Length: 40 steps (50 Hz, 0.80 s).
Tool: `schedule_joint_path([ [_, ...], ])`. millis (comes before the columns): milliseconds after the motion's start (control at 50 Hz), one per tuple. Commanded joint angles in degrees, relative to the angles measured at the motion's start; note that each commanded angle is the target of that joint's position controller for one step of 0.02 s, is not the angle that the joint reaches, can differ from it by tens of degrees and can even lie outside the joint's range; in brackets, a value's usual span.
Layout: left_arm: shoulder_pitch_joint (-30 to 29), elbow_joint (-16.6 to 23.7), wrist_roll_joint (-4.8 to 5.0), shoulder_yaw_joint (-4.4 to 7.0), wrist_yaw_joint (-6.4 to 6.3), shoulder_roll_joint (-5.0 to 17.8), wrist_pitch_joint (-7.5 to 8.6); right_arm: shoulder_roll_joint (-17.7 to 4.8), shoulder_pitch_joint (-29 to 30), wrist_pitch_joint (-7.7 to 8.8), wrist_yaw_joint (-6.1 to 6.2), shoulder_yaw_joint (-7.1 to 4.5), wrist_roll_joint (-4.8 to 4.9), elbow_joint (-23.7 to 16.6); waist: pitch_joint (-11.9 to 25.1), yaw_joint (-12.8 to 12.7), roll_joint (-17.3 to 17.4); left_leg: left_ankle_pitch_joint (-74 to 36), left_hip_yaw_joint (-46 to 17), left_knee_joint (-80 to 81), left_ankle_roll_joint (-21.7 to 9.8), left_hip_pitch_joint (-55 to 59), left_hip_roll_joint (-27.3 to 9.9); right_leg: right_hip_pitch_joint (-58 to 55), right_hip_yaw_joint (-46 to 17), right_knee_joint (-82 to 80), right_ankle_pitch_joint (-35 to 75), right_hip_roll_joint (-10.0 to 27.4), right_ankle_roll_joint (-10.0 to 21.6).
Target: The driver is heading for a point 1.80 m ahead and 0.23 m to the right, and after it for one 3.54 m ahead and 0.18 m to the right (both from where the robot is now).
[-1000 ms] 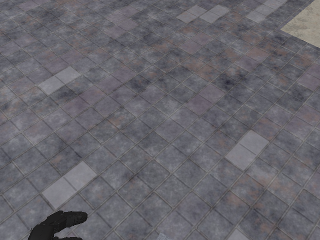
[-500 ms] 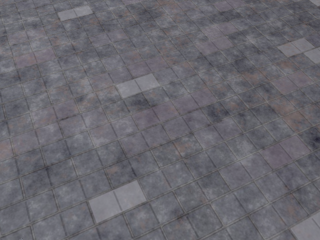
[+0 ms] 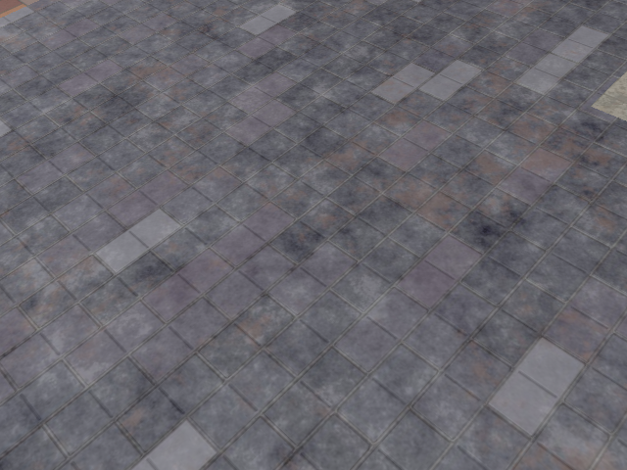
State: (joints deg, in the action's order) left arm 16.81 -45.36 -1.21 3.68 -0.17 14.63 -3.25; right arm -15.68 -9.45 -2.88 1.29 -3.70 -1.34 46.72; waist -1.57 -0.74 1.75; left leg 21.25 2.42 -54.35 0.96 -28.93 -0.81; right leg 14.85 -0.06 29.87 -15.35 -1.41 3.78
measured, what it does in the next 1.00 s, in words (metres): steps on the spot: left foot, then right foot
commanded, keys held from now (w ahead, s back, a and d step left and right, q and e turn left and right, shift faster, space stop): e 0.26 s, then no key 0.74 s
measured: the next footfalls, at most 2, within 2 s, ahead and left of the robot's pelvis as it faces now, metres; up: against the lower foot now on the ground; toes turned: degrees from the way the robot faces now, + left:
left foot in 0.38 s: +0.06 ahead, +0.11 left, +0.00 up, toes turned -15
right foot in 0.70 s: -0.03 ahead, -0.08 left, +0.00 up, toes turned -10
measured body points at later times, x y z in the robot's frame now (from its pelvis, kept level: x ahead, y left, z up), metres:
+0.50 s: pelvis +0.00 +0.03 +0.00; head +0.03 +0.06 +0.45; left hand +0.17 +0.27 -0.13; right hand +0.05 -0.26 -0.09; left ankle +0.02 +0.12 -0.74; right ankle -0.04 -0.08 -0.69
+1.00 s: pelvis -0.02 +0.02 +0.01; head -0.02 +0.01 +0.46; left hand +0.12 +0.25 -0.13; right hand -0.03 -0.25 -0.14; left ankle +0.02 +0.13 -0.74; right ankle -0.07 -0.08 -0.74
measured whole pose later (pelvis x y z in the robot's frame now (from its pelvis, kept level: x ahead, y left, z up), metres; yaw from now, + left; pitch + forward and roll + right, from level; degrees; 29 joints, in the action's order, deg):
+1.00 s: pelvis -0.02 +0.02 +0.01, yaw -14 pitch -2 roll +0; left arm 11.1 -55.7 -0.6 0.0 -1.6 13.5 -0.3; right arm -14.1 -12.8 -0.8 0.9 -1.2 -0.6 55.7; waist -2.1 1.1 0.3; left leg 10.2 -0.6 -21.1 -0.6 -8.7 1.1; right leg 5.3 -3.6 21.4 -13.8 -2.7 1.7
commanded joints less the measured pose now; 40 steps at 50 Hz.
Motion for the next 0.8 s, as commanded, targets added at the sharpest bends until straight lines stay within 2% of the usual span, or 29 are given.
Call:
schedule_joint_path([
  [20,-4.59,5.46,0.87,1.95,-0.1,8.26,1.37,-5.05,-1.34,0.99,-0.59,-1.41,-0.67,-2.62,2.75,2.0,-7.41,-2.32,-3.43,-7.98,0.37,-4.34,0.72,-4.74,-15.51,-13.23,16.89,11.32,8.23],
  [40,-3.17,5.21,1.06,2.07,0.04,8.46,1.6,-4.51,-1.09,0.96,-0.6,-1.28,-0.39,-2.94,3.57,1.49,-6.53,-2.08,-3.7,-7.64,0.75,-5.01,0.67,-7.07,-15.82,-12.44,19.61,11.48,8.59],
  [80,-0.62,4.74,1.03,2.4,-0.09,9.13,1.77,-3.74,0.31,0.77,-0.35,-0.92,0.11,-3.92,3.52,0.17,-7.07,-1.35,-4.23,-4.09,1.43,-6.71,0.49,-10.82,-17.3,-11.54,21.13,11.68,9.14],
  [140,1.51,4.72,0.72,2.75,-0.42,9.91,1.51,-4.08,2.01,0.62,0.09,-0.67,0.35,-5.19,3.5,-1.65,-8.86,0.49,-4.76,1.68,1.85,-6.48,0.83,-13.13,-20.44,-10.75,20.46,12.14,10.12],
  [200,1.2,5.29,0.38,3.14,-0.21,11.08,1.19,-4.14,2.54,0.89,0.31,-0.33,0.62,-6.3,3.76,-2.17,-8.77,2.37,-5.04,6.47,1.44,-2.7,1.68,-11.31,-22.96,-9.58,21.06,11.93,10.74],
  [280,-1.89,6.28,0.12,3.39,0.42,11.72,0.88,-4.69,0.3,1.46,0.61,-0.07,1.22,-7.06,4.99,-1.1,-9.15,3.11,-4.78,12.7,0.11,4.78,3.23,-7.74,-25.82,-8.03,24.92,10.92,9.57],
  [320,-4.13,6.51,0.22,3.16,0.56,11.12,0.76,-4.49,-2.4,1.8,0.82,0.13,1.46,-6.76,5.68,0.21,-9.36,1.16,-4.03,19.24,-0.92,11.03,3.74,-5.37,-25.95,-6.78,26.22,9.72,7.68],
  [340,-5.58,6.56,0.56,2.95,0.5,10.68,0.64,-3.95,-4.39,2.06,1.0,0.31,1.31,-6.31,5.72,1.71,-8.75,-3.25,-3.45,26.08,-1.46,15.7,3.89,-3.27,-25.35,-5.52,24.41,8.27,5.9],
  [360,-6.31,6.7,1.0,2.55,0.28,9.7,0.66,-4.26,-5.87,2.48,1.31,0.3,0.81,-6.02,5.48,2.68,-7.23,-8.74,-4.82,34.14,-2.21,21.25,2.16,0.48,-24.45,-3.86,17.86,6.15,3.15],
  [380,-4.58,7.07,1.06,1.6,0.16,6.55,0.9,-7.97,-5.03,2.82,1.75,-0.21,-0.25,-6.78,5.22,1.16,1.71,-6.2,-15.93,40.87,-4.57,24.59,-8.32,5.69,-19.4,3.01,4.8,1.35,-0.16],
  [400,-1.83,7.49,1.02,1.26,-0.18,5.15,1.14,-13.23,-0.7,2.63,1.39,-1.0,-0.19,-8.64,3.44,-1.02,11.32,-16.59,-29.73,42.81,-10.36,23.97,-19.9,13.36,-8.82,10.51,-14.04,-9.4,-2.37],
  [420,-2.45,6.34,-0.5,2.17,-0.47,9.06,0.85,-11.41,-2.51,2.54,0.93,-0.95,-0.43,-7.89,3.96,0.75,8.63,-20.02,-29.96,40.76,-15.77,18.3,-21.93,10.0,-8.57,21.66,-18.47,-6.11,-2.99],
  [440,-2.4,5.44,-0.14,2.49,-0.28,9.58,0.7,-7.72,-0.38,2.73,0.52,0.15,0.11,-8.01,2.22,-0.71,4.66,-20.55,-25.42,40.53,-15.53,16.2,-18.3,8.93,-9.88,25.54,-15.37,-5.45,-3.15],
  [460,-1.84,4.35,0.06,2.41,0.01,8.9,0.5,-5.81,2.58,2.82,0.31,0.69,0.33,-8.17,0.69,-1.96,3.73,-21.06,-19.84,39.89,-13.45,14.93,-14.22,8.03,-9.59,27.5,-11.77,-4.92,-3.74],
  [480,-1.44,3.87,0.06,2.26,0.37,8.39,0.31,-5.35,3.7,2.97,0.4,0.92,0.23,-8.31,1.12,-2.25,5.86,-23.46,-16.27,39.26,-11.82,16.37,-11.48,8.16,-8.93,28.02,-9.7,-5.05,-4.28],
  [500,-1.03,3.38,0.08,1.97,0.69,7.79,0.16,-5.19,3.26,3.13,0.58,1.03,0.29,-8.0,1.52,-1.89,7.16,-27.69,-14.04,38.24,-11.5,18.44,-10.06,8.31,-8.38,26.97,-9.25,-5.03,-5.04],
  [520,-1.51,2.99,0.17,1.6,0.8,7.15,0.07,-5.17,1.91,3.16,0.59,1.07,0.32,-7.39,2.0,-1.06,6.8,-30.39,-12.71,37.32,-11.49,20.23,-9.39,8.02,-7.56,24.85,-9.4,-4.95,-5.71],
  [580,-4.4,2.77,0.63,0.21,0.59,4.81,-0.21,-5.54,-1.19,3.14,0.36,1.08,0.42,-5.5,3.19,1.11,6.9,-31.47,-12.31,35.29,-11.83,24.18,-9.63,4.58,-4.74,13.03,-10.86,-2.81,-6.44],
  [620,-5.31,2.21,1.09,-0.26,0.11,4.7,-0.29,-6.7,-2.67,2.71,0.02,0.7,0.08,-4.33,3.31,2.25,8.7,-31.76,-13.19,34.18,-11.98,24.58,-9.57,1.02,-2.01,5.14,-10.99,-2.35,-5.77],
  [640,-4.78,1.58,1.29,-0.34,-0.17,4.85,-0.19,-7.11,-3.0,2.45,-0.11,0.54,0.08,-3.79,3.2,2.02,8.93,-32.56,-13.57,33.37,-11.73,24.46,-9.41,-0.8,-1.19,0.61,-8.59,-2.35,-5.25],
  [680,-2.48,-0.28,0.98,-0.77,-0.77,4.63,0.58,-7.09,-2.82,2.22,-0.15,0.47,0.52,-2.85,3.06,0.03,6.41,-32.91,-13.01,31.32,-8.72,21.06,-8.5,-8.99,-1.7,-13.8,5.98,-1.04,-3.9],
  [700,-2.72,-0.51,0.25,-0.64,-1.17,6.43,1.29,-6.08,-3.48,2.62,-0.23,0.74,0.58,-2.86,4.45,0.57,3.84,-28.68,-13.25,31.2,-6.23,17.67,-8.07,-14.11,-6.56,-14.74,9.89,2.62,-3.03],
  [720,-3.93,-0.41,-0.38,-0.18,-1.48,10.13,1.91,-4.69,-4.31,3.13,-0.61,1.03,0.94,-3.66,5.07,2.83,-3.23,-21.94,-9.82,30.05,-4.22,14.91,-4.47,-15.2,-12.86,-11.56,18.19,8.74,-1.04],
  [740,-6.67,-1.11,0.37,-0.78,-1.07,8.09,2.23,-3.16,-3.6,2.88,-0.55,1.57,1.16,-2.37,3.65,3.15,-7.33,-12.32,-7.29,33.84,-3.4,19.51,-1.61,-7.92,-13.1,-10.75,17.38,10.15,1.18],
  [760,-7.94,-1.02,0.39,-1.45,-0.78,5.89,2.59,-4.18,-2.31,2.62,-0.36,1.41,0.69,-1.4,1.58,2.37,-6.72,-12.16,-7.41,34.06,-2.96,21.1,-1.6,-5.59,-12.59,-11.53,12.6,8.81,0.56],
  [800,-6.55,-2.87,0.3,-1.76,-1.1,5.91,2.99,-5.05,-1.73,2.54,-0.46,1.03,0.57,0.12,0.38,1.45,-6.5,-16.13,-7.84,33.85,-3.29,22.55,-2.37,-4.58,-10.92,-12.47,9.37,6.55,-0.84],
])
Velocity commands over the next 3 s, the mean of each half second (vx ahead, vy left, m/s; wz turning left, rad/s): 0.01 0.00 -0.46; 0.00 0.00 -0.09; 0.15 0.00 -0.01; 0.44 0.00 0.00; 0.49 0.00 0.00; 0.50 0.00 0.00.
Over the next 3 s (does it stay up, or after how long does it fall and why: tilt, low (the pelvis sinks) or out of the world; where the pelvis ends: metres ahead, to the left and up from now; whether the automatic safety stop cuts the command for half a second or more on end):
stays up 0.85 -0.15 -0.01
